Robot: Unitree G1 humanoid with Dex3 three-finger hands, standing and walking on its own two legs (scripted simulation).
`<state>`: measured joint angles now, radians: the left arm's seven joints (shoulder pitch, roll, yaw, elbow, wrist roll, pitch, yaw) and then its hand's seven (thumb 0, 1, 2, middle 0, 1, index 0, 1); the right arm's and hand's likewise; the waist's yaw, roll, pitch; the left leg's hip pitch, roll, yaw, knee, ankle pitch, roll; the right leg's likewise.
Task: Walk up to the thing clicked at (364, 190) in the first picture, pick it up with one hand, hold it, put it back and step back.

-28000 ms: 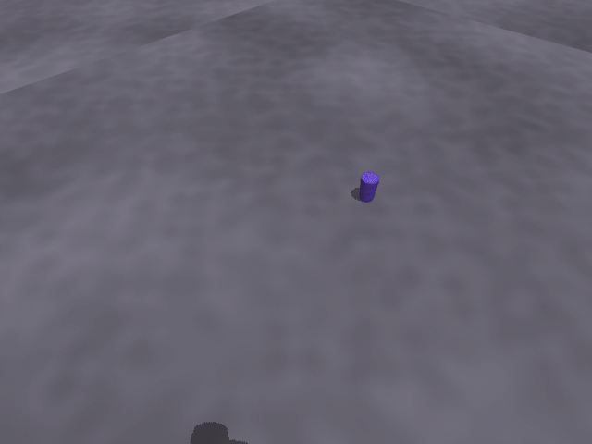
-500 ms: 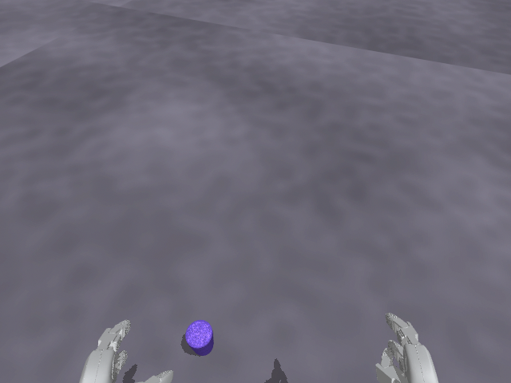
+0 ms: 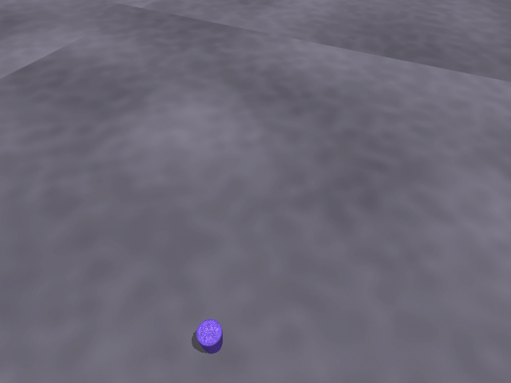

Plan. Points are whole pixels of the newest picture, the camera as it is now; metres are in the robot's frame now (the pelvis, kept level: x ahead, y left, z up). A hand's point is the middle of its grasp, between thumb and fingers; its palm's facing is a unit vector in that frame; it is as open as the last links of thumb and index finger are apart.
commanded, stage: stand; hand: left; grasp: from the side
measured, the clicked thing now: (211, 338) +0.39 +0.17 -0.70
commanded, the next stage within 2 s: step back in 1.68 s
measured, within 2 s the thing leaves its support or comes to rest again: neither
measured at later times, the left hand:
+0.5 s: hand out of the picture +0.04 +0.24 -0.14, palm faces +0.01 -0.93 -0.36, open 7.4 cm
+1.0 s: hand out of the picture +0.06 +0.23 -0.14, palm faces +0.00 -0.94 -0.35, open 7.4 cm
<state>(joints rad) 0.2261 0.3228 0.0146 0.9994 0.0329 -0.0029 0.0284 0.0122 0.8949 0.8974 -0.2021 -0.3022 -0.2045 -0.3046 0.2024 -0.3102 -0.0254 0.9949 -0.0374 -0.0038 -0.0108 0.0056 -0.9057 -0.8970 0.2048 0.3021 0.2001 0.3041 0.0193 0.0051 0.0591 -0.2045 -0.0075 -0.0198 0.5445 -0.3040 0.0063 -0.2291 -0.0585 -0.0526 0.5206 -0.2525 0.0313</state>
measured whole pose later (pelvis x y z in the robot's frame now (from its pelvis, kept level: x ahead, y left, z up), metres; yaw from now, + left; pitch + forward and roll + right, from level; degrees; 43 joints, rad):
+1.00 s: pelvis +0.00 -0.02 +0.01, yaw +0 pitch -3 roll +0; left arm 0.11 0.32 0.01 1.18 0.02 -0.02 0.01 0.01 0.90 0.90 -0.20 -0.30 -0.21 -0.30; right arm 0.14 -0.33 0.00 1.14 -0.02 -0.01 0.00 0.00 -0.91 -0.90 0.21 0.30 0.20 0.30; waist 0.01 0.02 0.06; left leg -0.09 0.02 -0.02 0.33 -0.19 -0.02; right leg -0.13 -0.03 -0.06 0.33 -0.15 0.01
